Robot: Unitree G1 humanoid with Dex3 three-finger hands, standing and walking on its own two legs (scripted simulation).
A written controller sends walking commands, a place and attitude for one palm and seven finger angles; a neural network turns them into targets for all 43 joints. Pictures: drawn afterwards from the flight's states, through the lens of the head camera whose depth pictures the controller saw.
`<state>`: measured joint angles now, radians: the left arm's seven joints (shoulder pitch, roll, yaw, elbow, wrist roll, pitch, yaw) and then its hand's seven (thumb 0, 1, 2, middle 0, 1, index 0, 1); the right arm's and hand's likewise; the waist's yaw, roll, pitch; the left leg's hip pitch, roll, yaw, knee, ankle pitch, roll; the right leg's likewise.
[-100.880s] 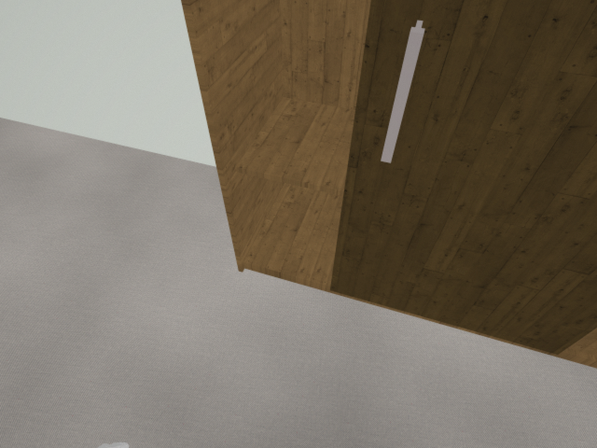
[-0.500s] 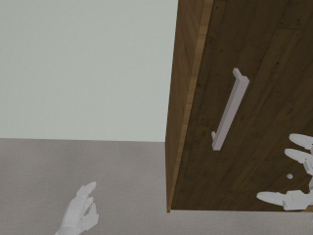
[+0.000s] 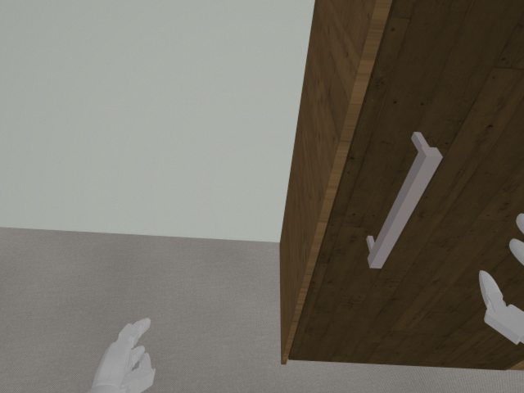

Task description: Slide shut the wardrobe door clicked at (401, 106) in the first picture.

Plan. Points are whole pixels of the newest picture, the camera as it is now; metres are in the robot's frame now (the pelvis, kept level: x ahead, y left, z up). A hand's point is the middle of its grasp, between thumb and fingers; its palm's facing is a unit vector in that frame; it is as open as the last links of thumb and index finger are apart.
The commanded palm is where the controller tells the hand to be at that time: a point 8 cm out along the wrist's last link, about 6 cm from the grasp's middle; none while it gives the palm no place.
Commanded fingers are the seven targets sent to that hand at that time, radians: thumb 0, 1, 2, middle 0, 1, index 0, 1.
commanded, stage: draw the hand back to the body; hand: right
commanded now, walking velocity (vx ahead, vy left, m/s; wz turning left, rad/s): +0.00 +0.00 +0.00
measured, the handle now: (394, 207) +0.39 -0.22 +0.10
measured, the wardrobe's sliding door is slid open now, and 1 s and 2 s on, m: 0.00 0.00 0.00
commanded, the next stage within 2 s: step back with the hand held close in 0.40 s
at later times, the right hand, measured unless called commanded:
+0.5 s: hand (482, 300) +0.19 -0.24 +0.16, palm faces +0.43 +0.82 -0.37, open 7.4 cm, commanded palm +0.15 -0.28 +0.17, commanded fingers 0.00 -0.90 -0.90 0.20 0.30 0.20 0.30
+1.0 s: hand out of the picture +0.17 -0.29 +0.16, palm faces +0.34 +0.81 -0.48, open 7.4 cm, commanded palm +0.11 -0.33 +0.17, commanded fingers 0.00 -0.90 -0.90 0.20 0.30 0.20 0.30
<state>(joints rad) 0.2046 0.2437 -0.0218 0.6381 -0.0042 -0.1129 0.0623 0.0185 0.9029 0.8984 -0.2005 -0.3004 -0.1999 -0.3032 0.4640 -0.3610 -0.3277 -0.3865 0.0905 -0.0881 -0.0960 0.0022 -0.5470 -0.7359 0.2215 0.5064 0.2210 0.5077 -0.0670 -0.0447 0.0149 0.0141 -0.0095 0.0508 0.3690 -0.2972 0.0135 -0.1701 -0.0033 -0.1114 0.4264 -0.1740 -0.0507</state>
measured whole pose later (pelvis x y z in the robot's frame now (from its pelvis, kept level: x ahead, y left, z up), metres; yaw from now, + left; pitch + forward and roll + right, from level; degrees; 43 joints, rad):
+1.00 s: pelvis -0.04 -0.03 -0.01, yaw +1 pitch +0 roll +2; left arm 0.19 0.23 -0.01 0.51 -0.01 0.01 0.08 0.02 0.90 0.90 -0.20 -0.30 -0.20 -0.30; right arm 0.53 -0.46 -0.43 -0.52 0.07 -0.16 -0.10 0.01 -0.89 -0.90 0.21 0.30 0.21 0.31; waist -0.01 -0.01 0.04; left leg -0.22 0.00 0.02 0.49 -0.27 -0.02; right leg -0.37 -0.01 -0.15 0.50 -0.14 -0.11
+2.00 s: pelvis -0.28 -0.23 -0.03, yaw +7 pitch -2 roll +4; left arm 0.23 0.20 0.00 0.69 0.02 -0.09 0.02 0.02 0.90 0.90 -0.20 -0.30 -0.20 -0.30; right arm 0.47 -0.49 -0.49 -0.65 0.07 -0.22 -0.13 0.01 -0.89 -0.90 0.21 0.30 0.21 0.31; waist -0.07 0.04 0.00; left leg -0.20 -0.01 0.09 0.65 -0.40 0.01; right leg -0.59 0.01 0.05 1.15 -0.43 0.05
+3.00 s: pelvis -0.43 -0.33 -0.02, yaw -2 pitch -3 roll -1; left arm 0.21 0.20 0.01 0.67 0.01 -0.12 0.08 0.02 0.90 0.90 -0.20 -0.30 -0.20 -0.30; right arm 0.45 -0.36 -0.42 -0.48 0.02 -0.20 -0.16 0.01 -0.89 -0.90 0.21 0.30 0.21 0.31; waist -0.01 0.05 0.04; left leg -0.36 0.04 -0.02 0.79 -0.42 0.00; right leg -0.29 -0.02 -0.07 0.66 -0.32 -0.02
